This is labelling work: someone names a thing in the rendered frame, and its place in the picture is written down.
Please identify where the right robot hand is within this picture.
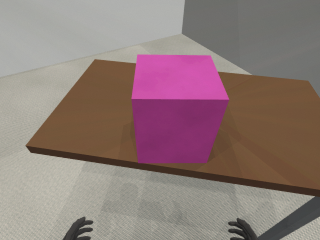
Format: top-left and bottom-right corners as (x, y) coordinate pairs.
(228, 218), (259, 240)

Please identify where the carton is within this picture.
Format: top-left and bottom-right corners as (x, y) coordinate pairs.
(131, 54), (229, 164)

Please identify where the table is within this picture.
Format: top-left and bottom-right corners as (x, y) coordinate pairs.
(25, 59), (320, 240)

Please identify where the left robot hand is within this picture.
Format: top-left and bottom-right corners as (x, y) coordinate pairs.
(63, 216), (93, 240)

